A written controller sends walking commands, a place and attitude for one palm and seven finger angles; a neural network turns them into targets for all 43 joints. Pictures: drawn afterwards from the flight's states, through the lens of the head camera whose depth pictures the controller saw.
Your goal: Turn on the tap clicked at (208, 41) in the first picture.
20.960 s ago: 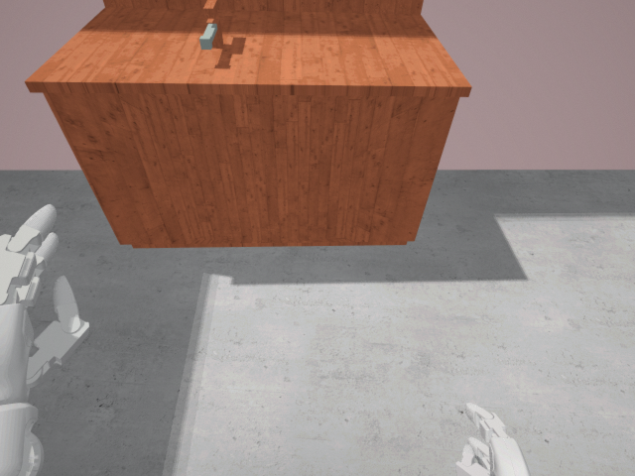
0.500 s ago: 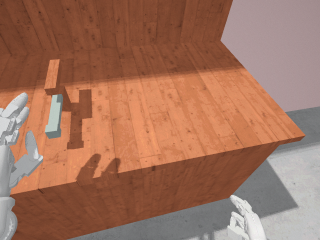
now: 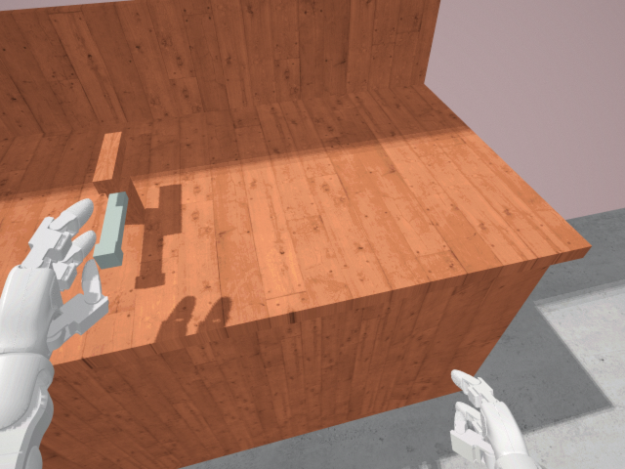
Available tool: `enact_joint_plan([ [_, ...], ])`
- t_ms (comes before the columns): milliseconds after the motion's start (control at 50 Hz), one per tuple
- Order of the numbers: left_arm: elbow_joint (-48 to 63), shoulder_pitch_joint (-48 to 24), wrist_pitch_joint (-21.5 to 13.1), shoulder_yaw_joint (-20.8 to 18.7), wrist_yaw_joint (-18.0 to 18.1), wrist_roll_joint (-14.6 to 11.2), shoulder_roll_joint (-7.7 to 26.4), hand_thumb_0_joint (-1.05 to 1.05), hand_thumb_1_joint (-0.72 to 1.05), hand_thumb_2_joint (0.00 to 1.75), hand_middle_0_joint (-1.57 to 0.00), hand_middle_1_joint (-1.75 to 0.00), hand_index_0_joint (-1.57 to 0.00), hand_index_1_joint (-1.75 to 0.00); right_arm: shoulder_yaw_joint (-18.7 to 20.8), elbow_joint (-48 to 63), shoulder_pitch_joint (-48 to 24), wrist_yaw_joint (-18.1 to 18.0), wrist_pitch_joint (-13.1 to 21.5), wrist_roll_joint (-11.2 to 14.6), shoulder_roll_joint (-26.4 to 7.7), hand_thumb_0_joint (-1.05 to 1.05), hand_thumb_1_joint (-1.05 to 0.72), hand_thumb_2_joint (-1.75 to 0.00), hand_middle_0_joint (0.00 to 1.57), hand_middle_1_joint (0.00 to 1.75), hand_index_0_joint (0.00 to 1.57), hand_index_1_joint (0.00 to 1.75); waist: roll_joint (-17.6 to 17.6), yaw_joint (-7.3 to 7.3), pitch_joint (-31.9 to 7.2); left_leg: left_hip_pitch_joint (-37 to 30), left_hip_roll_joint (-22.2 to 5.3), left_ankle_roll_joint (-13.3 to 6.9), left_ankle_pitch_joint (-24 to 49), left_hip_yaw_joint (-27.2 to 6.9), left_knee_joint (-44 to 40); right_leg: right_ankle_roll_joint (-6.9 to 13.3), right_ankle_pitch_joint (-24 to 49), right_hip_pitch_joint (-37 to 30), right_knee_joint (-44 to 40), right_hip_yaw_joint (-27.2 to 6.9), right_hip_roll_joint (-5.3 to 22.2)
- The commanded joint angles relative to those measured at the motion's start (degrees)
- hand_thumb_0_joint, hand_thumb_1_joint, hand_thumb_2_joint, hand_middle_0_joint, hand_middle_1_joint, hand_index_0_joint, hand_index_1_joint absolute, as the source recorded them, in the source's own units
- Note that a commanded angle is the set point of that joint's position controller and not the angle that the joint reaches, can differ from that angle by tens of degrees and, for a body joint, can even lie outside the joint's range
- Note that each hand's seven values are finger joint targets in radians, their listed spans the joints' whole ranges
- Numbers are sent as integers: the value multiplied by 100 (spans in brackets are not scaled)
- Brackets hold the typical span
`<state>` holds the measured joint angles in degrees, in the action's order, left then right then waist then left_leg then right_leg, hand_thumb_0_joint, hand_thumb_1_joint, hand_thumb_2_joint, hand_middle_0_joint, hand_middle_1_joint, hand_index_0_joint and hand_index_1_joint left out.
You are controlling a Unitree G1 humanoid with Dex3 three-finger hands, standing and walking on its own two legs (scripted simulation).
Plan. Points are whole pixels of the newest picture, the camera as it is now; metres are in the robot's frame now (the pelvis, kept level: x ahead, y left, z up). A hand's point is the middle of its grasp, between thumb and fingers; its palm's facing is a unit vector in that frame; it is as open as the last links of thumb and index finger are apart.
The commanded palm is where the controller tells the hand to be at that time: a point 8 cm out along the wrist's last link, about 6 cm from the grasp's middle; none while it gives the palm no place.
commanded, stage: turn the palm inward beside the body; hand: left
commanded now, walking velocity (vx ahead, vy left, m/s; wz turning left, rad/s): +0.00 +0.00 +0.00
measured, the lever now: (108, 254) +0.36 +0.34 +0.07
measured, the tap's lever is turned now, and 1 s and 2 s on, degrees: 0 0 0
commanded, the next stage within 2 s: reach beside the lever's end, fingers flat in 1.94 s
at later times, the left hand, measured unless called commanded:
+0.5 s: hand (140, 316) +0.22 +0.20 +0.15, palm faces +0.42 -0.85 -0.31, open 7.4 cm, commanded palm +0.16 +0.25 +0.16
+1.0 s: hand (125, 350) +0.19 +0.21 +0.14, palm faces +0.48 -0.85 -0.20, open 7.4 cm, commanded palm +0.14 +0.24 +0.15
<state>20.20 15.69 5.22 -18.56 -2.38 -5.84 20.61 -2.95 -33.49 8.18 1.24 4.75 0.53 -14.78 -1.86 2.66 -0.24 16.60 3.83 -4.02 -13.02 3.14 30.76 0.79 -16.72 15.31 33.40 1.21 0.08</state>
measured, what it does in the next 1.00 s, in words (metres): shifts its weight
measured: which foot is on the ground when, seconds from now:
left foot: down 0.00-1.00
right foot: down 0.00-1.00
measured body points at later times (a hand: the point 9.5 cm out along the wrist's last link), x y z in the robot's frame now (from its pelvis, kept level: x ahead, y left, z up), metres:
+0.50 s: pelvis +0.02 -0.07 -0.02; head +0.02 -0.09 +0.43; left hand +0.20 +0.25 +0.17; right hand +0.22 -0.29 -0.11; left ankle +0.04 +0.07 -0.73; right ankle +0.01 -0.11 -0.73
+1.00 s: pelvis +0.02 -0.05 -0.01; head +0.00 -0.07 +0.44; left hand +0.16 +0.25 +0.15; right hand +0.24 -0.25 -0.08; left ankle +0.04 +0.07 -0.73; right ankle +0.01 -0.11 -0.73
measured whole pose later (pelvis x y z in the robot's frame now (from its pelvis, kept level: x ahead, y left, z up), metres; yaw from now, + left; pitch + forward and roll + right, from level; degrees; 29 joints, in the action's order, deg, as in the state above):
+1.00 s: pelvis +0.02 -0.05 -0.01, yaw +3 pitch +2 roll +0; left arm 23.8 28.2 -2.3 -16.7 5.4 -13.0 15.9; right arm -2.3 -36.2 11.4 -4.7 13.1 2.5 -13.3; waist -2.8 4.6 -5.0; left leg 23.3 1.1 -0.2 -18.5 -1.7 40.2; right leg 4.8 -21.8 19.2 39.1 6.2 -2.8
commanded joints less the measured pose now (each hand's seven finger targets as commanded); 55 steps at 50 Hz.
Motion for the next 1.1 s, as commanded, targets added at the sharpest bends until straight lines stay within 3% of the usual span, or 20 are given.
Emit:
enact_joint_plan([
  [0,1828,-583,-1267,-1168,632,193,1554,0,90,90,-20,-30,-20,-30,309,1025,-993,-190,229,-126,-605,0,-90,-90,20,30,20,30,639,115,-685,-171,-502,359,-951,-848,-473,49,-393,795,-175,438,-311],
  [20,2252,-866,-1594,-1637,885,120,2070,0,90,90,-20,-30,-20,-30,312,938,-1001,-255,259,-103,-560,0,-90,-90,20,30,20,30,272,207,-807,-209,-471,368,-1320,-814,-485,61,-612,764,-191,342,-327],
  [40,2350,-1095,-1818,-1407,1057,110,1744,0,90,90,-20,-30,-20,-30,283,964,-942,-275,306,-159,-403,0,-90,-90,20,30,20,30,-247,264,-1100,-266,-403,391,-1360,-752,-438,100,-733,684,-220,291,-309],
  [100,1499,-1067,-2017,-1229,1277,40,1459,0,90,90,-20,-30,-20,-30,260,581,-813,-317,373,-112,-404,0,-90,-90,20,30,20,30,-1072,92,-712,-59,-364,354,-1726,-660,-108,109,-875,932,-278,192,-224],
  [160,532,-1111,-1441,-804,960,-40,1344,0,90,90,-20,-30,-20,-30,222,479,-886,-442,324,-63,-540,0,-90,-90,20,30,20,30,-901,-88,-293,324,-281,276,-1627,-557,219,83,-1203,1012,-583,-61,-10],
  [240,270,-1434,-469,-358,280,-341,1408,0,90,90,-20,-30,-20,-30,241,579,-1031,-699,291,78,-623,0,-90,-90,20,30,20,30,-348,-65,-258,592,-382,370,-1014,-547,751,-14,-1979,724,-1269,-1153,571],
  [280,475,-1368,-337,-479,152,-416,1489,0,90,90,-20,-30,-20,-30,277,605,-1080,-750,316,98,-592,0,-90,-90,20,30,20,30,221,-8,-378,791,-513,451,-897,-729,980,-212,-1872,495,-1311,-1535,867],
  [320,576,-1202,-577,-855,219,-446,1644,0,90,90,-20,-30,-20,-30,306,517,-1107,-747,405,123,-539,0,-90,-90,20,30,20,30,583,85,-331,931,-544,490,-785,-817,1080,-296,-1694,470,-1240,-1633,899],
  [380,1055,-584,-1197,-1315,401,-596,1648,0,90,90,-20,-30,-20,-30,430,488,-775,-648,515,32,-483,0,-90,-90,20,30,20,30,776,198,-993,949,-583,459,-484,-881,1101,-344,-215,81,-754,-1390,830],
  [420,1128,-42,-1445,-1776,575,-649,1921,0,90,90,-20,-30,-20,-30,463,428,-652,-588,584,66,-482,0,-90,-90,20,30,20,30,521,323,-1347,1003,-520,460,-222,-809,1107,-376,1197,-286,-355,-1325,805],
  [460,1220,241,-1425,-1519,623,-692,1474,0,90,90,-20,-30,-20,-30,447,483,-464,-534,623,80,-451,0,-90,-90,20,30,20,30,-38,230,-1460,756,-482,407,279,-657,1093,-334,2413,-300,-85,-1052,743],
  [540,1006,717,-1029,-1166,481,-763,990,0,90,90,-20,-30,-20,-30,410,525,-308,-593,671,153,-530,0,-90,-90,20,30,20,30,-41,147,-1132,558,-459,322,847,-479,980,-322,3558,-156,23,-599,615],
  [600,1071,573,-894,-988,299,-831,920,0,90,90,-20,-30,-20,-30,432,570,-227,-702,786,185,-610,0,-90,-90,20,30,20,30,431,72,-969,461,-459,233,950,-501,848,-342,3373,-6,-42,-367,473],
  [660,1506,570,-1132,-813,326,-785,821,0,90,90,-20,-30,-20,-30,451,595,-110,-711,1003,143,-585,0,-90,-90,20,30,20,30,132,69,-1286,116,-430,208,1179,-507,846,-290,3296,35,1,-262,396],
  [700,1636,706,-1372,-834,397,-752,840,0,90,90,-20,-30,-20,-30,479,546,-28,-681,1101,120,-592,0,-90,-90,20,30,20,30,262,97,-1488,42,-407,192,1333,-511,833,-283,3321,-11,74,-144,334],
  [740,1814,817,-1548,-776,561,-658,803,0,90,90,-20,-30,-20,-30,466,540,-6,-631,1176,100,-545,0,-90,-90,20,30,20,30,-62,134,-1550,-47,-369,194,1381,-488,831,-190,2965,101,107,-60,259],
  [780,1644,1015,-1598,-757,662,-673,707,0,90,90,-20,-30,-20,-30,449,537,-69,-601,1210,103,-545,0,-90,-90,20,30,20,30,-4,171,-1323,68,-377,193,1271,-522,757,-119,2417,242,73,46,187],
  [920,1450,946,-1067,-440,870,-751,431,0,90,90,-20,-30,-20,-30,308,635,-484,-681,1163,205,-539,0,-90,-90,20,30,20,30,35,172,-641,293,-404,197,337,-593,465,-5,713,592,-303,69,110],
  [1000,1634,707,-892,-94,869,-725,326,0,90,90,-20,-30,-20,-30,256,716,-517,-730,1177,187,-557,0,-90,-90,20,30,20,30,202,123,-628,299,-416,173,-89,-681,365,-26,30,699,-443,56,91],
  [1080,1982,586,-973,93,1021,-583,311,0,90,90,-20,-30,-20,-30,186,739,-613,-703,1248,172,-500,0,-90,-90,20,30,20,30,-191,109,-594,241,-389,187,-513,-740,305,28,-459,837,-436,68,68],
])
